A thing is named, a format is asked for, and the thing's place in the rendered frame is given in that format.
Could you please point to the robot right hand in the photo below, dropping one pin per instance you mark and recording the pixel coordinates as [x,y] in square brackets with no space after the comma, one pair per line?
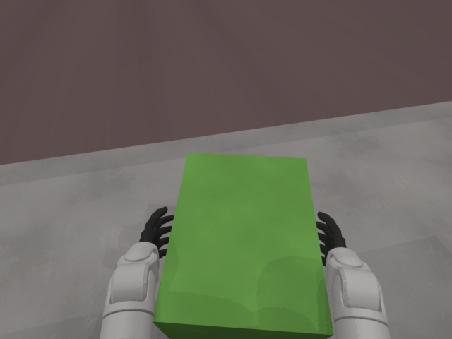
[333,237]

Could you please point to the right robot forearm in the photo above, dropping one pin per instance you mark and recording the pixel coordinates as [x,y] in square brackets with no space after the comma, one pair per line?
[359,310]

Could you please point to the robot left hand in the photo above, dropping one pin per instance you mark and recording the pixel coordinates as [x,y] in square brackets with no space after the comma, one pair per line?
[153,232]

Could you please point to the left robot forearm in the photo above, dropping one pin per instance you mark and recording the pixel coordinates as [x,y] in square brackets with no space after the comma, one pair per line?
[130,300]

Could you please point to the carton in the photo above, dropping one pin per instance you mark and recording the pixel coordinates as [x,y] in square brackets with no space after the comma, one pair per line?
[243,259]

